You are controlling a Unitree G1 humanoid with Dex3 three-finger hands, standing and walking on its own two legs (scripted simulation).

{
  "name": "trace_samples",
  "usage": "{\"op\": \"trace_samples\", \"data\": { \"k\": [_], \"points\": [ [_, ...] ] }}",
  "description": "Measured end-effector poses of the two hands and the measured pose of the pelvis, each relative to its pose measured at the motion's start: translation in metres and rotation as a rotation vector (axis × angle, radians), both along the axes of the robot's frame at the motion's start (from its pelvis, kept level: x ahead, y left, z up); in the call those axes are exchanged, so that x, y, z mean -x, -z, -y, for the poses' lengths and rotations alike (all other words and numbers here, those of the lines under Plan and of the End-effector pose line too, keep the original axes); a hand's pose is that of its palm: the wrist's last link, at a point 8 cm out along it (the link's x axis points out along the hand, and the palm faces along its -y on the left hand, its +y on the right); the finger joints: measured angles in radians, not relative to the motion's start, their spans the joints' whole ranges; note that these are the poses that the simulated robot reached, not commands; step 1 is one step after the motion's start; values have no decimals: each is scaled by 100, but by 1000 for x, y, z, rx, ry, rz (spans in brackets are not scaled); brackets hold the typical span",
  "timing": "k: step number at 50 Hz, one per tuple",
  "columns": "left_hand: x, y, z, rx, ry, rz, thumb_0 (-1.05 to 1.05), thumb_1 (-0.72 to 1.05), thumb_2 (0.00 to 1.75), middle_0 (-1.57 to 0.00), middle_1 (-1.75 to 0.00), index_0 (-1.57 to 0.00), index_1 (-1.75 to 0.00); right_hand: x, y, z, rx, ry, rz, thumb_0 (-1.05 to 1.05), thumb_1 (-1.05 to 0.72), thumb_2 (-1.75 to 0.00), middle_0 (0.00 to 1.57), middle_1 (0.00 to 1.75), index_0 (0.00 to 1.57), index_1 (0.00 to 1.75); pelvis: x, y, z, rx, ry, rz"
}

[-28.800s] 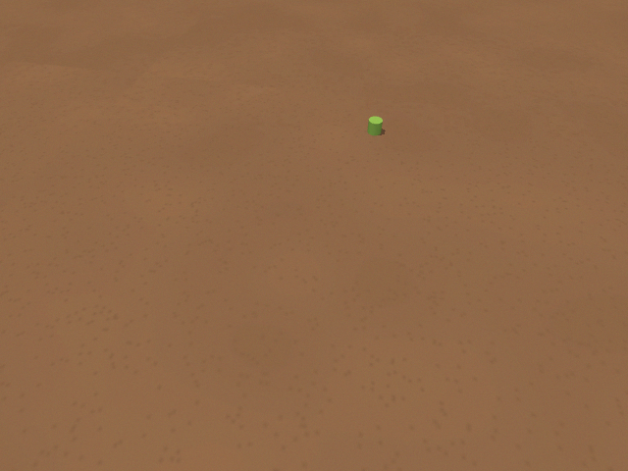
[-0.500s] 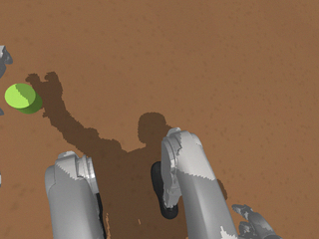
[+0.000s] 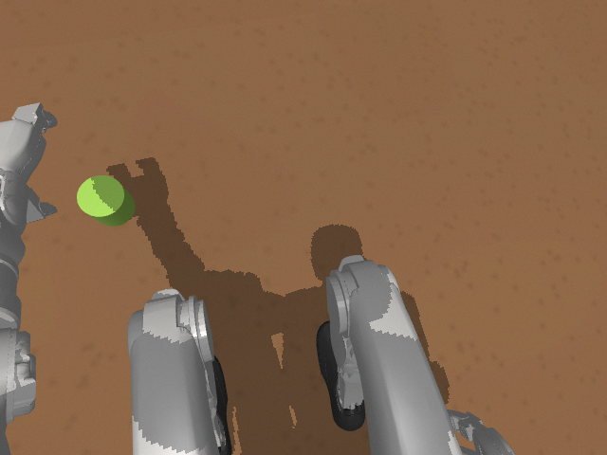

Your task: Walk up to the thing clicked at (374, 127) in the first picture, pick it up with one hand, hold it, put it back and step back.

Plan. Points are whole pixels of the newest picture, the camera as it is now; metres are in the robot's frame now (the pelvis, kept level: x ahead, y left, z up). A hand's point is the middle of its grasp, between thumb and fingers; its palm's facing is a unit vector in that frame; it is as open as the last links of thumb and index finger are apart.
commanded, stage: home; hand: left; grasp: from above
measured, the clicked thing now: (108, 201) +0.51 +0.29 -0.34
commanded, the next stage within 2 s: none
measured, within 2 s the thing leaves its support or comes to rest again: neither
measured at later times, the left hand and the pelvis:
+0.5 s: hand out of the picture +0.29 +0.25 +0.08, palm faces -0.14 -0.81 -0.57, open 7.4 cm; pelvis +0.02 -0.01 +0.18, yaw +5 degrees
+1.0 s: hand out of the picture +0.23 +0.20 +0.28, palm faces +0.18 -0.96 -0.21, open 7.4 cm; pelvis +0.08 +0.00 +0.33, yaw +7 degrees
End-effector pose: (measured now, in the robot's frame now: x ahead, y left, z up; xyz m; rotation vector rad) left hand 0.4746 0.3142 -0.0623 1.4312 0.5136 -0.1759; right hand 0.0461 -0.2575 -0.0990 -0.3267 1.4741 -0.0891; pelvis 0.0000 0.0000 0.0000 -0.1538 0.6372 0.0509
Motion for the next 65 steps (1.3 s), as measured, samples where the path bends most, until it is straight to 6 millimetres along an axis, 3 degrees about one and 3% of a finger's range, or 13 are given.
{"op": "trace_samples", "data": {
  "k": [6, 12, 17, 22, 29, 39, 49, 56, 65],
  "points": [
    [50, -49, -1, 166, -94, 19, 0, 28, 81, -21, -43, -20, -43, -48, -36, 10, 14, -34, 111, 0, -90, -89, 20, 30, 20, 29, -1, -42, 1, -17, -10, 11],
    [103, -95, 3, 320, -210, 20, 0, 65, 85, -21, -34, -21, -34, -107, -84, 8, 21, -86, 286, 1, -91, -89, 20, 30, 20, 29, -2, -87, 2, -36, -23, 50],
    [141, -132, 12, 446, -319, 21, 0, 80, 88, -21, -32, -21, -32, -147, -130, -5, 5, -120, 437, 1, -91, -89, 20, 30, 20, 29, -5, -125, 3, -50, -37, 94],
    [173, -169, 23, 572, -442, 23, 1, 86, 89, -22, -31, -22, -31, -173, -176, -21, -27, -129, 562, 1, -91, -89, 20, 30, 20, 29, -10, -163, 4, -63, -49, 142],
    [208, -217, 40, 744, -612, 7, 1, 89, 90, -21, -31, -21, -30, -187, -233, -37, -58, -115, 661, 1, -90, -89, 20, 30, 20, 30, -24, -213, 6, -81, -61, 211],
    [241, -291, 58, 928, -818, -14, 1, 90, 89, -21, -30, -21, -30, -183, -304, -38, -28, -80, 701, 1, -90, -89, 20, 30, 20, 30, -51, -281, 6, -103, -75, 315],
    [263, -361, 68, 1041, -890, 12, 1, 90, 89, -21, -30, -21, -30, -192, -359, -34, 9, -48, 798, 1, -90, -89, 20, 30, 20, 29, -78, -326, 2, -119, -84, 406],
    [275, -379, 68, 1051, -894, 16, 1, 90, 89, -20, -30, -20, -30, -215, -378, -38, -2, -78, 887, 1, -90, -89, 20, 30, 20, 29, -86, -335, 1, -129, -93, 440],
    [281, -374, 68, 1055, -908, 4, 1, 91, 89, -20, -30, -20, -30, -232, -386, -44, -18, -129, 937, 1, -90, -89, 20, 30, 20, 30, -86, -336, 2, -135, -100, 457]
  ]
}}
